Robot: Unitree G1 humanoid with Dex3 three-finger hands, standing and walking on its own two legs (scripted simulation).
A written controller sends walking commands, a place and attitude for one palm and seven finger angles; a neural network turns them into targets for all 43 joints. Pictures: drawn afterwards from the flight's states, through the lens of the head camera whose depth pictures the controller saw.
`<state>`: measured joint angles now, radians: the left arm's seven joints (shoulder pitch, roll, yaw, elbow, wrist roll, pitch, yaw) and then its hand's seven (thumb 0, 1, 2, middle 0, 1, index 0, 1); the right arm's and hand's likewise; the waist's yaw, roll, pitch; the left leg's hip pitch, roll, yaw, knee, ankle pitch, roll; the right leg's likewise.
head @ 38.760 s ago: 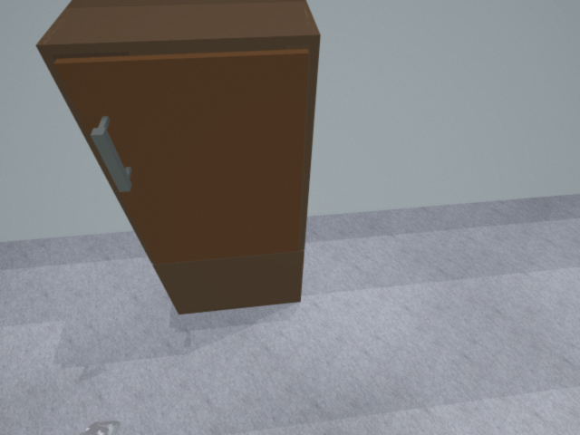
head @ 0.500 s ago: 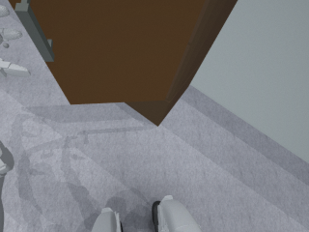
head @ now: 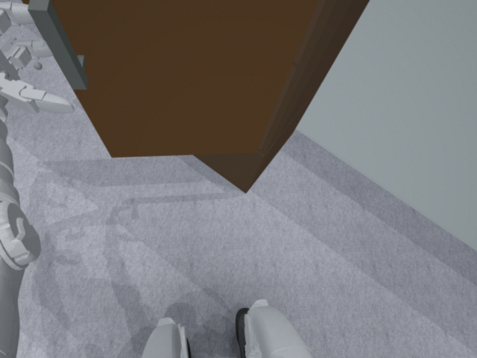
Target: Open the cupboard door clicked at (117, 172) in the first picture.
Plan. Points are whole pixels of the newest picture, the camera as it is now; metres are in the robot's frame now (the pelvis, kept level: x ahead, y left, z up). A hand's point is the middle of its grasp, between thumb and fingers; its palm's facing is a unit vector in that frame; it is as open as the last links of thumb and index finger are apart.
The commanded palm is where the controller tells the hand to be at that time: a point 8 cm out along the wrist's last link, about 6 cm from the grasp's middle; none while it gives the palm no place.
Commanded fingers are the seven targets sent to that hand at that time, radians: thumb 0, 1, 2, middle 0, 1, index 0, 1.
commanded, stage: slide the fingers in behind the handle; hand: left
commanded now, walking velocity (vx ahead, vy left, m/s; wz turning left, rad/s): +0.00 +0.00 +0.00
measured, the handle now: (64, 40) +0.59 +0.20 +0.09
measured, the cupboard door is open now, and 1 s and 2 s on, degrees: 42 42 42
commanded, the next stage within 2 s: close the thumb around the handle in 1.08 s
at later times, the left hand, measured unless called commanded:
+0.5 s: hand (65, 67) +0.54 +0.20 +0.09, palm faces -0.04 -1.00 +0.00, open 14.0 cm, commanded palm +0.52 +0.24 +0.09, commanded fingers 0.00 -0.50 0.30 -0.30 -1.20 -0.30 -1.20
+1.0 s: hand (80, 65) +0.54 +0.18 +0.09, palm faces -0.02 -1.00 -0.02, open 13.9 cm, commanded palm +0.52 +0.22 +0.09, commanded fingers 0.00 -0.50 0.30 -0.30 -1.20 -0.30 -1.20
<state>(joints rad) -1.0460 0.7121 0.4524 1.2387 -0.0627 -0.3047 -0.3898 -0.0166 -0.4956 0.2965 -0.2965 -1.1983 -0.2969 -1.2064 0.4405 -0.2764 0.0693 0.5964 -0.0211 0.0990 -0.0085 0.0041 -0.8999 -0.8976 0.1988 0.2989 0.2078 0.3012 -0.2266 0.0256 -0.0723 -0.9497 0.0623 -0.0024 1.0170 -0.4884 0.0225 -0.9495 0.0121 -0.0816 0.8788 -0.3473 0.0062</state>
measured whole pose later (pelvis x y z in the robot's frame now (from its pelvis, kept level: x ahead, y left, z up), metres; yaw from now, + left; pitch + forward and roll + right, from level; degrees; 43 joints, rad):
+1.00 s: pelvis +0.00 -0.01 +0.00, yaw +0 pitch +23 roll -3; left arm -1.03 0.58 0.41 1.23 -0.06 -0.35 -0.27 -0.02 -0.50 0.30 -0.30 -1.20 -0.31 -1.21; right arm 0.43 -0.27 0.05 0.61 -0.03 0.07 0.01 0.00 -0.90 -0.90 0.20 0.30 0.21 0.30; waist -0.22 0.04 -0.08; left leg -0.92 0.06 0.00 1.00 -0.49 0.01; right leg -0.94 0.01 -0.07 0.89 -0.36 0.00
